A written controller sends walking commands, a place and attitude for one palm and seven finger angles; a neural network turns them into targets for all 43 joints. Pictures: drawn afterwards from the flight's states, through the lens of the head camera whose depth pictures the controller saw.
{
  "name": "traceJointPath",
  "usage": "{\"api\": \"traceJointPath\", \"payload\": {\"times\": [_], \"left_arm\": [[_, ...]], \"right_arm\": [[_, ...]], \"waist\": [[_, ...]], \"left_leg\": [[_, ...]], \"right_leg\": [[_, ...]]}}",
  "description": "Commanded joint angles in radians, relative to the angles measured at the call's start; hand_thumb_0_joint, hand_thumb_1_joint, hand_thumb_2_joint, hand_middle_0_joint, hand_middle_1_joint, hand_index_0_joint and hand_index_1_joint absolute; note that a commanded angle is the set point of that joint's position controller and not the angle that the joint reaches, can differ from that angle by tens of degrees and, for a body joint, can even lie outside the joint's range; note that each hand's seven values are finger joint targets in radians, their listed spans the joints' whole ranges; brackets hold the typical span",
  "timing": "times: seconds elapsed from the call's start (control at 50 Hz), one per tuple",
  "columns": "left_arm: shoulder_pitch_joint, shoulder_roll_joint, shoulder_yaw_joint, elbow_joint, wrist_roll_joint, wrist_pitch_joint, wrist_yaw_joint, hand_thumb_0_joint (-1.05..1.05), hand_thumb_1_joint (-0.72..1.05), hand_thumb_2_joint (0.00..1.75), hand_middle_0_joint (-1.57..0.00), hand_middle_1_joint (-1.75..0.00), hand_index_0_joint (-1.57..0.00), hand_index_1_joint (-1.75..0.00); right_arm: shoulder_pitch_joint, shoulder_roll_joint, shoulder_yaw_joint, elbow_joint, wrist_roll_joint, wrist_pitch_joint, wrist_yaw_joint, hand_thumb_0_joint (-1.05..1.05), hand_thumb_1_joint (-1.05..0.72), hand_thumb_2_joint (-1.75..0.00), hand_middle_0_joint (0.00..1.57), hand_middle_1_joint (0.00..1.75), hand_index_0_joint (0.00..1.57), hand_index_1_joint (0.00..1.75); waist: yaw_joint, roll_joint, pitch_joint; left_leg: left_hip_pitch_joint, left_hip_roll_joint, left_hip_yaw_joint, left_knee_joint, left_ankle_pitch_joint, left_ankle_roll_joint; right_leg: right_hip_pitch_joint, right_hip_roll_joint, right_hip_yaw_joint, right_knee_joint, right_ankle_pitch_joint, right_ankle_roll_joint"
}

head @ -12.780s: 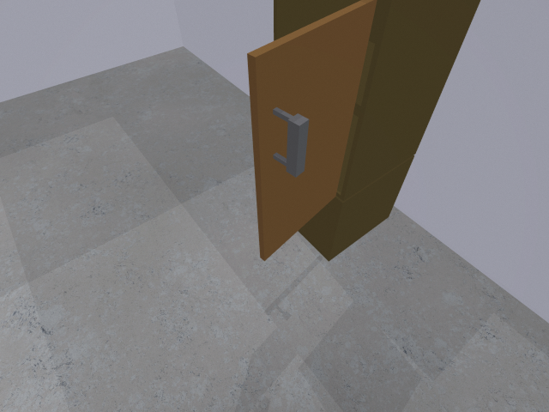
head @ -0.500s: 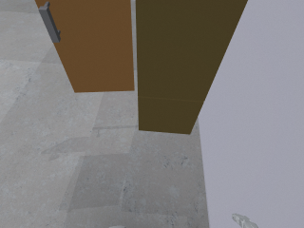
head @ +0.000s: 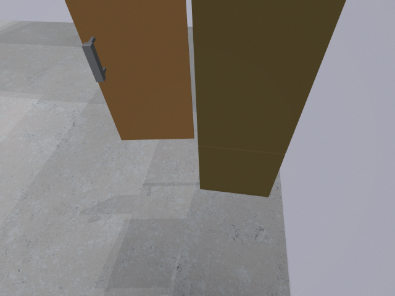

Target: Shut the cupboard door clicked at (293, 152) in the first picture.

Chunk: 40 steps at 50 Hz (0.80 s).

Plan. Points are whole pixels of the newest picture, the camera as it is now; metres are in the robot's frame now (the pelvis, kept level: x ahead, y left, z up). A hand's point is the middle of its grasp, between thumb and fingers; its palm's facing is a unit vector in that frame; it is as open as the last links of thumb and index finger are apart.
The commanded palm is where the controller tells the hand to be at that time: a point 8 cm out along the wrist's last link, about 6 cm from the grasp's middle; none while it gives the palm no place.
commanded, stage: take the last steps up to it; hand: left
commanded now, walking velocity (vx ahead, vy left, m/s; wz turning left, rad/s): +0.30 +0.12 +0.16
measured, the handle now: (96, 59) +0.77 +0.38 +0.08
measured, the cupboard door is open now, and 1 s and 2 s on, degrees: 99 99 99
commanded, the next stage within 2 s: come to a stop and stand still in 0.64 s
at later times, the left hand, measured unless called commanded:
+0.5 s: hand out of the picture +0.09 +0.27 -0.18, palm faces +0.14 -0.98 -0.17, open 7.4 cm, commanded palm none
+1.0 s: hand (114, 209) +0.37 +0.28 -0.17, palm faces +0.03 -0.98 -0.20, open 7.2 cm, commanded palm none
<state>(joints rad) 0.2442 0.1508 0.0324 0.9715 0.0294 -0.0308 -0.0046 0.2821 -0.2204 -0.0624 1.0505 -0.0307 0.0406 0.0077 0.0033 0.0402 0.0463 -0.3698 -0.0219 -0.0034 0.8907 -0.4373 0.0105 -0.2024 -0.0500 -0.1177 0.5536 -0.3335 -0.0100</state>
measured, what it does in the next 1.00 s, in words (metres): walks ahead: left foot, then right foot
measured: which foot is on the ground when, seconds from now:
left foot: up 0.00-0.36, down 0.38-0.84, up 0.86-1.00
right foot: down 0.00-0.38, up 0.40-0.80, down 0.82-1.00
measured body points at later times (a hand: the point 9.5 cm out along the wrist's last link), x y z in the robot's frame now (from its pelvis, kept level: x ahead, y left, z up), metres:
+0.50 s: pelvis +0.16 +0.10 -0.01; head +0.20 +0.12 +0.44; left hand +0.09 +0.32 -0.17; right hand +0.27 -0.12 -0.15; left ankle +0.20 +0.19 -0.73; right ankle +0.05 -0.04 -0.64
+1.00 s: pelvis +0.28 +0.11 +0.00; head +0.32 +0.11 +0.45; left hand +0.36 +0.33 -0.15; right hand +0.27 -0.11 -0.16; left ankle +0.24 +0.22 -0.72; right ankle +0.29 +0.01 -0.73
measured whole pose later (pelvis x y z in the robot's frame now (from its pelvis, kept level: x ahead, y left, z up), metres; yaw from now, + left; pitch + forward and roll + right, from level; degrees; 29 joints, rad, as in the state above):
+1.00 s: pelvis +0.28 +0.11 +0.00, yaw +2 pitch +1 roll +0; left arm 0.13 0.15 0.02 1.02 0.01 -0.03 0.04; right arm 0.27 -0.13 -0.03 1.11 0.00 0.02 -0.03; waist -0.03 -0.01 0.08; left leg -0.25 0.03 0.08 0.64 -0.48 -0.05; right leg -0.27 -0.04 -0.12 0.53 -0.27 -0.03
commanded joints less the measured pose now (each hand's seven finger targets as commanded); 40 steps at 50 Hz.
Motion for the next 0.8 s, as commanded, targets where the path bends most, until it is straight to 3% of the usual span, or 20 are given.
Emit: {"api": "traceJointPath", "payload": {"times": [0.0, 0.04, 0.08, 0.18, 0.26, 0.28, 0.3, 0.32, 0.34, 0.36, 0.38, 0.4, 0.44, 0.46, 0.52, 0.62, 0.7, 0.74, 0.76, 0.78], "left_arm": [[0.092, 0.129, 0.033, 0.001, -0.014, -0.037, 0.022, 0.00, 0.90, 0.90, -0.20, -0.30, -0.20, -0.30], [0.122, 0.117, 0.026, 0.023, -0.015, -0.053, 0.022, 0.00, 0.90, 0.90, -0.20, -0.30, -0.20, -0.30], [0.165, 0.129, 0.028, 0.050, -0.015, -0.061, 0.023, 0.00, 0.90, 0.90, -0.20, -0.30, -0.20, -0.30], [0.213, 0.141, 0.027, 0.104, -0.007, -0.064, 0.022, 0.00, 0.90, 0.90, -0.20, -0.30, -0.20, -0.30], [0.207, 0.162, 0.033, 0.125, 0.004, -0.052, 0.024, 0.00, 0.90, 0.90, -0.20, -0.30, -0.20, -0.30], [0.204, 0.170, 0.036, 0.127, 0.004, -0.048, 0.024, 0.00, 0.90, 0.90, -0.20, -0.30, -0.20, -0.30], [0.186, 0.173, 0.038, 0.130, 0.003, -0.045, 0.023, 0.00, 0.90, 0.90, -0.20, -0.30, -0.20, -0.30], [0.174, 0.173, 0.038, 0.127, -0.002, -0.040, 0.021, 0.00, 0.90, 0.90, -0.20, -0.30, -0.20, -0.30], [0.202, 0.137, 0.030, 0.114, -0.009, -0.037, 0.014, 0.00, 0.90, 0.90, -0.20, -0.30, -0.20, -0.30], [0.231, 0.074, 0.020, 0.088, -0.021, -0.033, 0.008, 0.00, 0.90, 0.90, -0.20, -0.30, -0.20, -0.30], [0.156, 0.070, 0.018, 0.056, -0.019, -0.025, 0.017, 0.00, 0.90, 0.90, -0.20, -0.30, -0.20, -0.30], [0.086, 0.081, 0.018, 0.039, -0.022, -0.022, 0.018, 0.00, 0.90, 0.90, -0.20, -0.30, -0.20, -0.30], [0.065, 0.052, 0.022, 0.060, -0.012, -0.021, 0.010, 0.00, 0.90, 0.90, -0.20, -0.30, -0.20, -0.30], [0.088, 0.040, 0.023, 0.070, -0.007, -0.010, 0.006, 0.00, 0.90, 0.90, -0.20, -0.30, -0.20, -0.30], [0.127, 0.026, 0.023, 0.077, -0.006, 0.007, 0.005, 0.00, 0.90, 0.90, -0.20, -0.30, -0.20, -0.30], [0.036, 0.026, 0.023, 0.024, -0.005, 0.019, 0.000, 0.00, 0.90, 0.90, -0.20, -0.30, -0.20, -0.30], [-0.024, 0.049, 0.022, -0.009, -0.005, 0.014, 0.001, 0.00, 0.90, 0.90, -0.20, -0.30, -0.20, -0.30], [0.012, 0.047, 0.018, 0.005, -0.005, 0.010, 0.005, 0.00, 0.90, 0.90, -0.20, -0.30, -0.20, -0.30], [0.049, 0.054, 0.017, 0.023, -0.004, 0.004, 0.011, 0.00, 0.90, 0.90, -0.20, -0.30, -0.20, -0.30], [0.094, 0.093, 0.019, 0.043, -0.006, -0.008, 0.020, 0.00, 0.90, 0.90, -0.20, -0.30, -0.20, -0.30]], "right_arm": [[-0.089, -0.066, -0.024, -0.087, -0.001, -0.031, 0.018, 0.00, -0.90, -0.90, 0.20, 0.30, 0.20, 0.30], [-0.073, -0.038, -0.017, -0.070, 0.002, -0.027, 0.024, 0.00, -0.90, -0.90, 0.20, 0.30, 0.20, 0.30], [-0.079, -0.027, -0.014, -0.066, 0.006, -0.027, 0.026, 0.00, -0.90, -0.90, 0.20, 0.30, 0.20, 0.30], [-0.150, -0.009, -0.005, -0.088, 0.010, -0.035, 0.037, 0.00, -0.90, -0.90, 0.20, 0.30, 0.20, 0.30], [-0.193, 0.008, 0.006, -0.105, 0.013, -0.057, 0.044, 0.00, -0.90, -0.90, 0.20, 0.30, 0.20, 0.30], [-0.173, 0.005, 0.006, -0.101, 0.013, -0.063, 0.042, 0.00, -0.90, -0.90, 0.20, 0.30, 0.20, 0.30], [-0.099, -0.009, 0.001, -0.080, 0.009, -0.071, 0.035, 0.00, -0.90, -0.90, 0.20, 0.30, 0.20, 0.30], [0.032, -0.039, -0.006, -0.039, 0.003, -0.077, 0.027, 0.00, -0.90, -0.90, 0.20, 0.30, 0.20, 0.30], [0.178, -0.130, -0.026, -0.003, -0.005, -0.083, 0.014, 0.00, -0.90, -0.90, 0.20, 0.30, 0.20, 0.30], [0.276, -0.236, -0.053, 0.014, -0.008, -0.090, -0.005, 0.00, -0.90, -0.90, 0.20, 0.30, 0.20, 0.30], [0.286, -0.253, -0.055, 0.020, 0.004, -0.079, -0.022, 0.00, -0.90, -0.90, 0.20, 0.30, 0.20, 0.30], [0.202, -0.209, -0.044, 0.001, 0.004, -0.079, -0.024, 0.00, -0.90, -0.90, 0.20, 0.30, 0.20, 0.30], [0.061, -0.106, -0.013, -0.034, 0.004, -0.099, -0.030, 0.00, -0.90, -0.90, 0.20, 0.30, 0.20, 0.30], [0.044, -0.072, -0.001, -0.037, 0.005, -0.107, -0.032, 0.00, -0.90, -0.90, 0.20, 0.30, 0.20, 0.30], [0.039, -0.043, 0.011, -0.028, 0.007, -0.122, -0.035, 0.00, -0.90, -0.90, 0.20, 0.30, 0.20, 0.30], [0.023, -0.052, 0.007, -0.035, 0.000, -0.115, -0.030, 0.00, -0.90, -0.90, 0.20, 0.30, 0.20, 0.30], [0.033, -0.063, 0.008, -0.022, -0.001, -0.102, -0.028, 0.00, -0.90, -0.90, 0.20, 0.30, 0.20, 0.30], [0.024, -0.063, 0.014, -0.009, 0.001, -0.096, -0.032, 0.00, -0.90, -0.90, 0.20, 0.30, 0.20, 0.30], [0.020, -0.048, 0.020, -0.001, 0.005, -0.093, -0.034, 0.00, -0.90, -0.90, 0.20, 0.30, 0.20, 0.30], [0.032, -0.018, 0.026, 0.002, 0.012, -0.093, -0.036, 0.00, -0.90, -0.90, 0.20, 0.30, 0.20, 0.30]], "waist": [[0.010, -0.219, 0.104], [0.003, -0.161, 0.088], [0.015, -0.146, 0.045], [0.032, -0.200, 0.066], [0.039, -0.239, 0.089], [0.029, -0.241, 0.081], [-0.012, -0.211, 0.049], [-0.070, -0.162, -0.012], [-0.119, 0.010, -0.132], [-0.133, 0.268, -0.240], [-0.139, 0.238, -0.252], [-0.108, 0.115, -0.160], [-0.046, 0.075, -0.041], [-0.024, 0.069, -0.014], [0.013, 0.063, -0.038], [0.020, -0.002, 0.010], [0.007, -0.009, 0.018], [0.027, -0.018, -0.011], [0.042, -0.032, -0.028], [0.049, -0.112, -0.061]], "left_leg": [[-0.317, 0.096, -0.048, 0.246, 0.178, -0.032], [-0.311, 0.097, -0.021, 0.217, 0.241, -0.053], [-0.319, 0.101, 0.004, 0.169, 0.259, -0.064], [-0.316, 0.105, 0.063, -0.009, 0.280, -0.057], [-0.162, 0.074, 0.114, -0.224, 0.213, -0.022], [-0.092, 0.058, 0.127, -0.262, 0.194, -0.010], [0.048, 0.031, 0.151, -0.323, 0.206, 0.001], [0.227, 0.004, 0.161, -0.384, 0.239, 0.010], [0.453, 0.118, 0.046, -0.383, 0.271, 0.044], [0.610, 0.371, -0.342, -0.492, 0.322, 0.141], [0.575, 0.431, -0.404, -0.589, 0.330, 0.185], [0.425, 0.412, -0.345, -0.621, 0.248, 0.179], [0.231, 0.360, -0.199, -0.637, 0.321, 0.160], [0.185, 0.335, -0.123, -0.656, 0.361, 0.144], [0.157, 0.310, -0.033, -0.681, 0.471, 0.146], [0.133, 0.315, 0.003, -0.715, 0.432, 0.172], [0.147, 0.311, -0.009, -0.667, 0.390, 0.174], [0.156, 0.278, 0.033, -0.582, 0.446, 0.137], [0.146, 0.232, 0.063, -0.501, 0.484, 0.091], [0.100, 0.165, 0.101, -0.414, 0.447, 0.032]], "right_leg": [[0.075, -0.304, 0.296, -0.430, -0.054, -0.077], [0.104, -0.274, 0.170, -0.408, 0.181, -0.064], [0.177, -0.274, 0.118, -0.385, 0.313, -0.068], [0.216, -0.277, 0.037, -0.372, 0.380, -0.079], [0.177, -0.294, 0.011, -0.314, 0.426, -0.074], [0.159, -0.297, 0.004, -0.275, 0.467, -0.070], [0.105, -0.282, -0.018, -0.188, 0.502, -0.057], [0.047, -0.238, -0.064, -0.023, 0.526, -0.039], [-0.083, -0.166, -0.098, 0.214, 0.332, -0.009], [-0.310, -0.010, -0.099, 0.520, -0.238, 0.027], [-0.370, -0.014, 0.039, 0.706, -0.277, -0.006], [-0.380, -0.058, 0.075, 0.790, -0.207, -0.021], [-0.388, -0.106, 0.106, 0.773, -0.054, -0.012], [-0.356, -0.113, 0.108, 0.727, -0.022, -0.006], [-0.301, -0.095, 0.095, 0.612, 0.014, 0.004], [-0.252, -0.085, 0.080, 0.336, 0.071, 0.009], [-0.161, -0.052, 0.052, 0.155, 0.046, 0.003], [-0.061, -0.020, 0.029, 0.048, 0.104, 0.006], [0.023, -0.015, 0.032, -0.049, 0.201, 0.006], [0.130, -0.073, 0.126, -0.106, 0.468, -0.008]]}}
